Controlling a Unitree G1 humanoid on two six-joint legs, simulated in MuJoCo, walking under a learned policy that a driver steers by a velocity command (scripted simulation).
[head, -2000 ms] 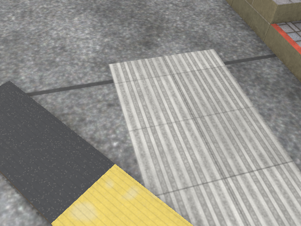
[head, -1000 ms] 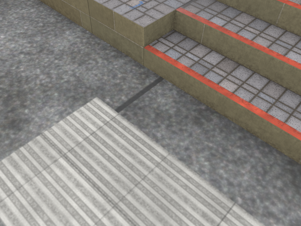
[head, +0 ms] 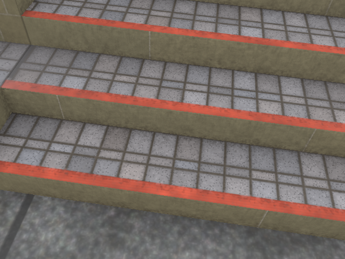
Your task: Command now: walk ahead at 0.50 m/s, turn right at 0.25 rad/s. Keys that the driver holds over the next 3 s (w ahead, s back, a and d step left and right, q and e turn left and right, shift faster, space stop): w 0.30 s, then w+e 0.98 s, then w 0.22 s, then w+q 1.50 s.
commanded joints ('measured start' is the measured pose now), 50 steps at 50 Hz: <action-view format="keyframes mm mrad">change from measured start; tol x32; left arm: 1 -42 26 -8 -67 0 -13 -11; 35 208 47 -3 145 -29 -39 58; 50 -264 -91 -9 -51 -6 45 67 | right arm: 1 -7 -144 -35 -34 11 -21 3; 28 -304 -73 10 -97 5 19 5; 50 196 -62 -21 115 -25 -35 -33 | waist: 1 12 182 -14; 12 145 -262 -181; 34 -41 375 -241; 50 -1 118 94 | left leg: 1 95 229 -195 -203 147 153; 10 -29 163 -48 95 363 80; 13 -471 22 -23 691 -300 42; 32 187 7 4 63 101 8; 35 326 443 -616 -165 -316 154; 42 126 308 -99 -188 241 146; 50 300 415 -72 -251 -106 181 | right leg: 1 -69 -47 -16 -139 70 11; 10 447 -33 -98 -553 143 -55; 12 711 -455 559 -780 -65 -212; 28 382 -200 153 -758 543 -155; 32 274 -104 119 -398 720 -88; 34 -87 89 -2 62 -198 -44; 50 -817 -85 11 967 -102 -21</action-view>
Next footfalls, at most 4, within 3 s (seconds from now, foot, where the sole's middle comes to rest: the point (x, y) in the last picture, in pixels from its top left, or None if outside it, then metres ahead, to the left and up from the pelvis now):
0.20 right None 0.21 -0.12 -0.78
0.66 left None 0.48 0.06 -0.78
1.26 right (256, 182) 0.74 -0.36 -0.63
1.86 left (277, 104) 1.03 -0.47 -0.48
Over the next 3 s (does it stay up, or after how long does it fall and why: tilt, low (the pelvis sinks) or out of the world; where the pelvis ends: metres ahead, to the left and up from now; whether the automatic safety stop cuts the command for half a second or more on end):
stays up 1.50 -0.75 0.49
